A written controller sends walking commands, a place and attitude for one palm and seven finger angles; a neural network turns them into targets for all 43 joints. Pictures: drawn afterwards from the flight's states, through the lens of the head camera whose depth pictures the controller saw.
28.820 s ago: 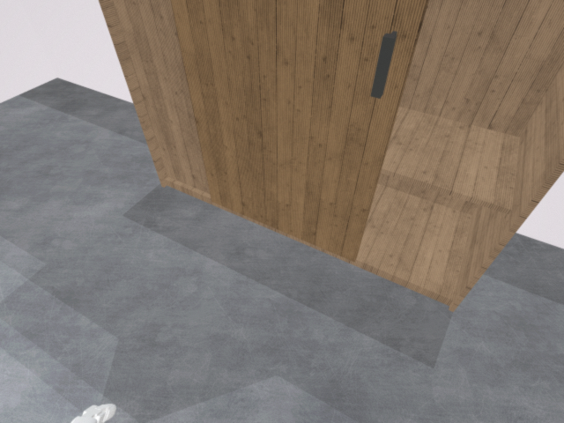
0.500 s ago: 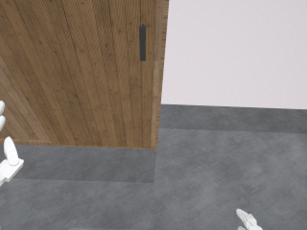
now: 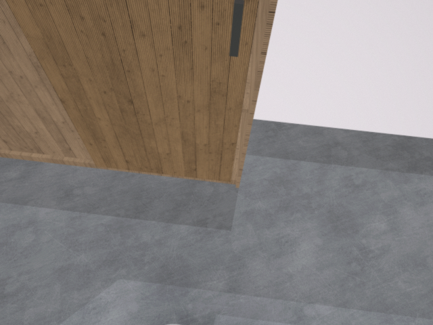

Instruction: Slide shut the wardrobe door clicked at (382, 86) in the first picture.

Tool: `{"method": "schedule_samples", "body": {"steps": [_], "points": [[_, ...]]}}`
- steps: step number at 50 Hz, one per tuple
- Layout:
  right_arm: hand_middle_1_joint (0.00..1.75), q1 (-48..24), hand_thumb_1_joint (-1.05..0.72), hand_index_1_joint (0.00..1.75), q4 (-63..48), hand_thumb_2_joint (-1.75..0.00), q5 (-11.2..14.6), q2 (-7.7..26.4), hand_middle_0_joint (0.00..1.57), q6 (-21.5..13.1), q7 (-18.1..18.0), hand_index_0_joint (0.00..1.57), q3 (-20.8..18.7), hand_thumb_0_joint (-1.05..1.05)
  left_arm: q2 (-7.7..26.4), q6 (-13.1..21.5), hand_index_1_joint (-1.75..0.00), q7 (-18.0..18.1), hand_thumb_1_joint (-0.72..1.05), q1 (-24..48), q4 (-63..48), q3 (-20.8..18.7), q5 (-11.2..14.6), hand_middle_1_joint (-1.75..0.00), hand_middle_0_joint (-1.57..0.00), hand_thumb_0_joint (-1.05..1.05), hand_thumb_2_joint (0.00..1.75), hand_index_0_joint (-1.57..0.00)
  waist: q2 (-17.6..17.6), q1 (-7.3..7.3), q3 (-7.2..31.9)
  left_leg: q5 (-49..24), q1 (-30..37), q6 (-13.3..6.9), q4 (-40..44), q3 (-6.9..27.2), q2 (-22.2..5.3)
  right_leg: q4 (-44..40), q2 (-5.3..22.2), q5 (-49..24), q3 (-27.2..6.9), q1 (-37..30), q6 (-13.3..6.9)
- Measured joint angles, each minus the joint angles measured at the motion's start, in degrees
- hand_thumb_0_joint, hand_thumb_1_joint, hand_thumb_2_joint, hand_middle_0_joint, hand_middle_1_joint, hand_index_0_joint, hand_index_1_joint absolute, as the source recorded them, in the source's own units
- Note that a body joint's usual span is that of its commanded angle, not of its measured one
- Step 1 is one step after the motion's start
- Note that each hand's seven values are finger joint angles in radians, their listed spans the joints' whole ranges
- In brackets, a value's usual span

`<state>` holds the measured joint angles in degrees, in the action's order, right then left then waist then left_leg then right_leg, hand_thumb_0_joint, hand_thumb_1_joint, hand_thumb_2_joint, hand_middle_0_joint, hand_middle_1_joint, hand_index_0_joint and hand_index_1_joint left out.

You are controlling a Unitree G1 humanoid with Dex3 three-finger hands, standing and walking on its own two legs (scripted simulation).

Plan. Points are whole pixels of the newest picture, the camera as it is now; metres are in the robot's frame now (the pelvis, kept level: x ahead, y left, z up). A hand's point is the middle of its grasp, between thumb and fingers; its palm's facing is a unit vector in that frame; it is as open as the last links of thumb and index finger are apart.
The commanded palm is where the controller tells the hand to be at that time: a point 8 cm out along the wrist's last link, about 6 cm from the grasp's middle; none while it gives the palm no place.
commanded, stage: let the arm hang, fingers relaxed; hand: left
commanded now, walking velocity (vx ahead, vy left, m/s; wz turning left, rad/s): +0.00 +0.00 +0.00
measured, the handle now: (236, 26) +0.85 +0.01 +0.12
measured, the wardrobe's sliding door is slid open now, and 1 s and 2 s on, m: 0.03 0.03 0.03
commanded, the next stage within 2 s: look to check the result in 0.60 s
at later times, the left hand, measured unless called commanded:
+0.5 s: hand (96, 320) +0.14 +0.25 -0.15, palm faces -0.06 -0.94 -0.34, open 7.4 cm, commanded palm none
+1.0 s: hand (101, 314) +0.15 +0.25 -0.15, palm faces -0.08 -0.93 -0.35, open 7.4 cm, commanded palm none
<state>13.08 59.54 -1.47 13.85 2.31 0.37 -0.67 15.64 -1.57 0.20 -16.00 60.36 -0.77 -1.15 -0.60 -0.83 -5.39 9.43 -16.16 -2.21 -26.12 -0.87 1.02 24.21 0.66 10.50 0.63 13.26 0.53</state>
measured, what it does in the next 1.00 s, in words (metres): shifts its weight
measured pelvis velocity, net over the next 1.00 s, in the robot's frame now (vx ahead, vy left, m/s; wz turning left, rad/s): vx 0.06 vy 0.00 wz -0.03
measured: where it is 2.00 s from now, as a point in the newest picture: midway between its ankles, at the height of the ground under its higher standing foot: outside the picture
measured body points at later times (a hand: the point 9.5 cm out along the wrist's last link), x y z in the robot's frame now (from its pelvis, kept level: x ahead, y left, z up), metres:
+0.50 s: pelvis +0.03 +0.01 +0.01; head +0.06 +0.01 +0.46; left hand +0.14 +0.30 -0.12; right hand +0.12 -0.30 -0.12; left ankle +0.05 +0.09 -0.74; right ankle +0.03 -0.14 -0.74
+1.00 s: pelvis +0.06 +0.00 +0.01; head +0.10 -0.01 +0.46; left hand +0.15 +0.29 -0.13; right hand +0.13 -0.30 -0.13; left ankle +0.05 +0.09 -0.74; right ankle +0.03 -0.14 -0.74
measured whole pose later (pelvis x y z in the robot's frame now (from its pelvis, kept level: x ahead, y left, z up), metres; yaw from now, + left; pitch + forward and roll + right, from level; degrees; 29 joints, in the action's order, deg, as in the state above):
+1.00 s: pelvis +0.06 +0.00 +0.01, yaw -2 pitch +0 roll +0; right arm 3.7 65.0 -0.8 19.3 0.3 0.4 -0.7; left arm 19.6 0.6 0.5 -4.7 64.5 -0.2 -0.9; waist 0.2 0.6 -5.4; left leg 10.6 -6.0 -1.9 -16.9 -2.6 1.4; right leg 16.6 1.1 11.7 -1.2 4.6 1.1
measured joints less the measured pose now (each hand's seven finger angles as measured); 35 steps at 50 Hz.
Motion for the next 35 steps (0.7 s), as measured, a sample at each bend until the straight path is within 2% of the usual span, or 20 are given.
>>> {"method": "schedule_samples", "body": {"steps": [6,12,24,35], "points": [[0.3,-1.76,-0.9,0.3,2.46,-0.9,0.27,1.29,0.2,-0.74,-0.18,0.2,-0.64,0.01,2.79,0.56,-0.3,0.27,0.92,1.68,3.58,-0.67,-0.03,-0.3,-0.21,0.0,0.89,-0.2,1.0,0.08,0.31,-0.72,1.94,-0.57,2.54,-0.59,0.78,-1.62,0.78,-0.41,-0.58,-1.39,0.57],[0.3,-4.85,-0.9,0.3,3.72,-0.9,0.36,3.17,0.2,-1.37,-0.04,0.2,-0.91,0.01,4.11,1.33,-0.3,0.29,0.91,5.32,4.43,-0.58,0.0,-0.3,-0.2,0.0,0.89,-0.2,1.58,0.25,1.07,-0.86,3.8,-0.78,4.26,-1.02,1.21,-2.58,1.22,-0.33,-1.03,-2.78,1.08],[0.3,-9.71,-0.9,0.3,4.36,-0.9,0.41,5.73,0.2,-2.25,0.45,0.2,-0.56,0.0,3.92,2.59,-0.3,0.06,0.91,12.11,3.54,0.63,0.08,-0.3,-0.2,0.0,0.89,-0.2,0.8,1.3,1.88,-0.49,6.71,-0.5,6.88,-1.56,1.07,-5.09,1.07,-0.21,-1.64,-5.37,1.32],[0.3,-9.86,-0.9,0.3,4.95,-0.9,0.47,5.98,0.2,-2.29,0.38,0.2,-0.11,0.0,3.7,2.56,-0.3,0.03,0.9,13.38,3.15,0.85,0.12,-0.3,-0.21,0.0,0.89,-0.2,0.05,1.85,0.89,0.09,8.49,-0.14,8.48,-1.7,0.84,-6.64,0.83,0.31,-1.82,-7.02,1.05]]}}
